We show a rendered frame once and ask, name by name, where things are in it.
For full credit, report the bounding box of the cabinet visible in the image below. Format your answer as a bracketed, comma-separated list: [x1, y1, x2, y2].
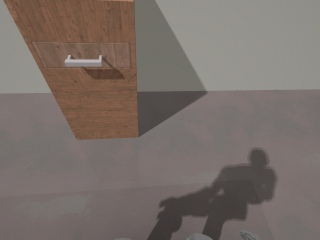
[3, 0, 139, 140]

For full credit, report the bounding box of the handle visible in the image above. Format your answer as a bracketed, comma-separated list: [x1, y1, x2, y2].
[64, 55, 103, 67]

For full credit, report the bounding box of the right robot hand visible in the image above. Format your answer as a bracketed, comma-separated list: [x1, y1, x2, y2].
[240, 230, 261, 240]

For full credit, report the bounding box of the drawer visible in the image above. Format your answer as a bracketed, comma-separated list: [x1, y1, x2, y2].
[32, 41, 131, 68]

